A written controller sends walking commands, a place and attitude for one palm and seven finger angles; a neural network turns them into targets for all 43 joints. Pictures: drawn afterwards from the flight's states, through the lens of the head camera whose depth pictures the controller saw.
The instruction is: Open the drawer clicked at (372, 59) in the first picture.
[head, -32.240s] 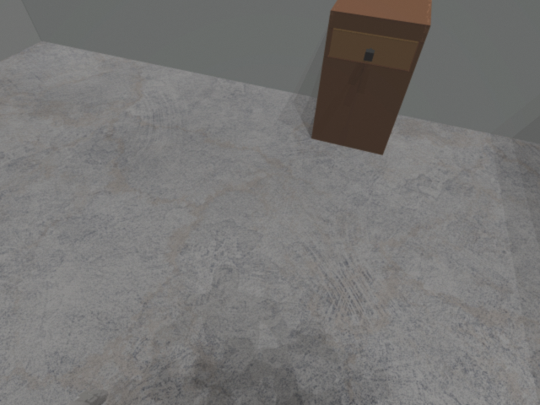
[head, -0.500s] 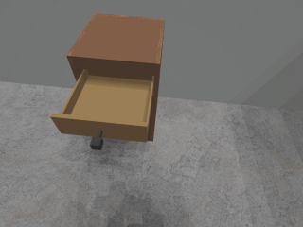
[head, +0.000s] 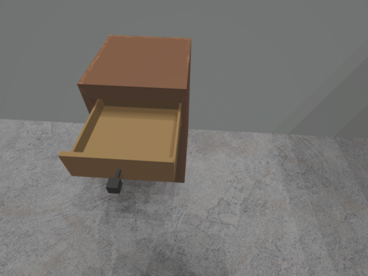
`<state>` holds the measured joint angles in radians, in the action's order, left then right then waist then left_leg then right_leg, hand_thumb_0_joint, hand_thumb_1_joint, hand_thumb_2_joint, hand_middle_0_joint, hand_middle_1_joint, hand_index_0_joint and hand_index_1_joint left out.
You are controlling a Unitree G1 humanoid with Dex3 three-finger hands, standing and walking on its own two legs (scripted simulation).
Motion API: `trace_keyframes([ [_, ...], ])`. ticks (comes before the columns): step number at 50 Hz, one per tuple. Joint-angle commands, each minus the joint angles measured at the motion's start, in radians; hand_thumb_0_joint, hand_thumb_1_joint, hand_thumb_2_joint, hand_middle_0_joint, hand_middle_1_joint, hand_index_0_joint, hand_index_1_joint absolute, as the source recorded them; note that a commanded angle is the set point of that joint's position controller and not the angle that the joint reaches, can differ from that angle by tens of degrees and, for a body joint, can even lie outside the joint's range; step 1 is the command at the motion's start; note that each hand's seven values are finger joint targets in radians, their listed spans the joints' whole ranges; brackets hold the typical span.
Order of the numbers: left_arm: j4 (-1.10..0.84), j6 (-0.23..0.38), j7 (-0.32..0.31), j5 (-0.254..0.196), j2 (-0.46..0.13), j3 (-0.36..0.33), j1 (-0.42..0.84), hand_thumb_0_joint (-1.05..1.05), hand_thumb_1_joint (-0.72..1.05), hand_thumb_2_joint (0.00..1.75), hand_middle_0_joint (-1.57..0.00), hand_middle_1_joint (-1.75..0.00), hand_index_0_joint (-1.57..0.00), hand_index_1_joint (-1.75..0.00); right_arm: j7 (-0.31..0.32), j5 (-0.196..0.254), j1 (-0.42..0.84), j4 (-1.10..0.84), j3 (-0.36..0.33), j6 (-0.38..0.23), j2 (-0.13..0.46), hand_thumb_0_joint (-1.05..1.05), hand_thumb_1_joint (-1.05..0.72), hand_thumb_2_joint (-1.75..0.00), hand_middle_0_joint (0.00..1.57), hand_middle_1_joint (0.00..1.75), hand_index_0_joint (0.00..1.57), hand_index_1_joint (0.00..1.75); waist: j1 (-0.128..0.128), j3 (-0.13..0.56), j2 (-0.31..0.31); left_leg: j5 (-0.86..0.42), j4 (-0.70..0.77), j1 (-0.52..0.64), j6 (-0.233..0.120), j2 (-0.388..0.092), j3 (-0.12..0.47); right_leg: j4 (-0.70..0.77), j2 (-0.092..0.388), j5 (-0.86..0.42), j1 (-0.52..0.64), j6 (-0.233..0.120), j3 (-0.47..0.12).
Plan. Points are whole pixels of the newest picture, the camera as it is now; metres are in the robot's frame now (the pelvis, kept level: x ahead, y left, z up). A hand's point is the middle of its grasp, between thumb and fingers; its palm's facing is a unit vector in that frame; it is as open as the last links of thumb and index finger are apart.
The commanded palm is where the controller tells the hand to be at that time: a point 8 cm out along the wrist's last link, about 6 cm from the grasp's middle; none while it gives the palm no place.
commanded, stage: let the arm hang, fingers relaxed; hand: left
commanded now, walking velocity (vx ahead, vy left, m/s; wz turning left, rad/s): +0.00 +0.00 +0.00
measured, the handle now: (115, 180) +0.44 +0.26 -0.19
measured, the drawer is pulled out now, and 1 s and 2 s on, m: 0.30 0.30 0.30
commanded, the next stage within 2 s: look to check the result in 0.10 s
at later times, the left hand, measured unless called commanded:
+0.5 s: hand out of the picture -0.01 +0.15 -0.18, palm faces +0.05 -0.99 -0.16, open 7.3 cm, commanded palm none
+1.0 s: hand out of the picture -0.01 +0.15 -0.17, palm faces +0.05 -0.98 -0.17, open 7.3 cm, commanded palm none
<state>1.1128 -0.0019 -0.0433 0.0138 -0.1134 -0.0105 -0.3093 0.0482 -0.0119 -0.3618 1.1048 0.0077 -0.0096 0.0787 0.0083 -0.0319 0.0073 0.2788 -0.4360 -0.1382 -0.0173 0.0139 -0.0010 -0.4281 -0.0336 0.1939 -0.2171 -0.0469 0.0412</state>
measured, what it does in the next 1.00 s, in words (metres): stands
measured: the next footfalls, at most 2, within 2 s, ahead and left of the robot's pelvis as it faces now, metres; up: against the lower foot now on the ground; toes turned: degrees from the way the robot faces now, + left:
none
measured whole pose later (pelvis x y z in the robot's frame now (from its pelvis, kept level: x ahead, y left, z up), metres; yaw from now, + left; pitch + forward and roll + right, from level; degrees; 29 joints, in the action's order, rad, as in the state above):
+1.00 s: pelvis +0.01 -0.01 +0.00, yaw +0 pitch -1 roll +0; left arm 1.13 0.00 -0.04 0.01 -0.10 -0.02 -0.30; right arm 0.06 -0.01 -0.34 1.12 0.00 -0.01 0.09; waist 0.01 -0.06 0.01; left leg 0.28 -0.40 -0.11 -0.01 0.01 0.01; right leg -0.41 -0.04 0.21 -0.19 -0.06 0.05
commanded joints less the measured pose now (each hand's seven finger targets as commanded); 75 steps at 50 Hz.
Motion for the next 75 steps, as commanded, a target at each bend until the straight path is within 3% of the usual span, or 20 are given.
trace_keyframes([
  [1,-0.022,0.007,-0.002,0.000,-0.082,-0.015,-0.089,0.00,0.90,0.90,-0.20,-0.30,-0.20,-0.30,0.002,0.001,-0.127,0.000,-0.015,-0.004,0.079,0.00,-0.90,-0.90,0.20,0.30,0.20,0.30,-0.004,-0.091,0.011,-0.087,0.090,-0.096,-0.034,-0.087,0.078,0.097,0.113,-0.006,0.019,-0.021,-0.133],
  [15,-0.013,0.010,-0.002,-0.002,-0.080,-0.018,-0.089,0.00,0.90,0.90,-0.20,-0.30,-0.20,-0.30,0.008,0.003,-0.121,0.003,-0.014,-0.007,0.086,0.00,-0.90,-0.90,0.20,0.30,0.20,0.30,-0.002,-0.059,0.021,-0.163,0.090,-0.063,-0.030,-0.095,0.079,0.081,0.116,-0.095,0.062,-0.022,-0.117],
  [22,-0.007,0.009,-0.003,-0.004,-0.079,-0.017,-0.086,0.00,0.90,0.90,-0.20,-0.30,-0.20,-0.30,0.006,0.002,-0.119,0.007,-0.015,-0.002,0.086,0.00,-0.90,-0.90,0.20,0.30,0.20,0.30,-0.002,-0.089,0.007,-0.117,0.096,-0.073,-0.028,-0.091,0.078,0.096,0.113,-0.035,0.041,-0.023,-0.126],
  [33,-0.006,0.013,-0.005,-0.003,-0.072,-0.020,-0.090,0.00,0.90,0.90,-0.20,-0.30,-0.20,-0.30,0.010,0.005,-0.109,0.007,-0.018,-0.006,0.085,0.00,-0.90,-0.90,0.20,0.30,0.20,0.30,-0.003,-0.059,0.005,-0.177,0.092,-0.039,-0.027,-0.096,0.073,0.079,0.113,-0.121,0.057,-0.023,-0.117],
  [35,-0.005,0.011,-0.004,-0.004,-0.072,-0.019,-0.084,0.00,0.90,0.90,-0.20,-0.30,-0.20,-0.30,0.009,0.003,-0.112,0.011,-0.017,-0.004,0.085,0.00,-0.90,-0.90,0.20,0.30,0.20,0.30,-0.003,-0.085,0.007,-0.151,0.100,-0.059,-0.027,-0.095,0.073,0.086,0.113,-0.090,0.053,-0.021,-0.116],
  [43,-0.002,0.012,-0.004,-0.004,-0.074,-0.020,-0.085,0.00,0.90,0.90,-0.20,-0.30,-0.20,-0.30,0.010,0.004,-0.101,0.010,-0.018,-0.003,0.088,0.00,-0.90,-0.90,0.20,0.30,0.20,0.30,-0.003,-0.072,0.005,-0.162,0.095,-0.033,-0.025,-0.095,0.070,0.086,0.113,-0.095,0.041,-0.022,-0.117],
  [45,-0.004,0.011,-0.004,-0.003,-0.078,-0.021,-0.078,0.00,0.90,0.90,-0.20,-0.30,-0.20,-0.30,0.008,0.003,-0.106,0.015,-0.017,-0.001,0.082,0.00,-0.90,-0.90,0.20,0.30,0.20,0.30,-0.002,-0.095,0.008,-0.138,0.102,-0.058,-0.026,-0.094,0.073,0.095,0.113,-0.067,0.047,-0.022,-0.118],
  [48,-0.001,0.014,-0.004,-0.003,-0.074,-0.020,-0.088,0.00,0.90,0.90,-0.20,-0.30,-0.20,-0.30,0.008,0.004,-0.102,0.010,-0.018,0.000,0.086,0.00,-0.90,-0.90,0.20,0.30,0.20,0.30,-0.003,-0.082,-0.012,-0.143,0.094,-0.041,-0.025,-0.093,0.069,0.098,0.113,-0.069,0.038,-0.023,-0.121],
  [63,0.006,0.015,-0.004,-0.004,-0.070,-0.022,-0.086,0.00,0.90,0.90,-0.20,-0.30,-0.20,-0.30,0.013,0.004,-0.102,0.012,-0.018,-0.004,0.089,0.00,-0.90,-0.90,0.20,0.30,0.20,0.30,-0.005,-0.057,0.011,-0.199,0.093,-0.022,-0.023,-0.099,0.066,0.077,0.111,-0.140,0.060,-0.025,-0.114],
  [75,0.004,0.015,-0.004,-0.004,-0.077,-0.025,-0.079,0.00,0.90,0.90,-0.20,-0.30,-0.20,-0.30,0.011,0.002,-0.106,0.020,-0.018,0.001,0.079,0.00,-0.90,-0.90,0.20,0.30,0.20,0.30,-0.003,-0.077,-0.001,-0.154,0.097,-0.046,-0.020,-0.092,0.064,0.096,0.113,-0.098,0.067,-0.024,-0.118],
])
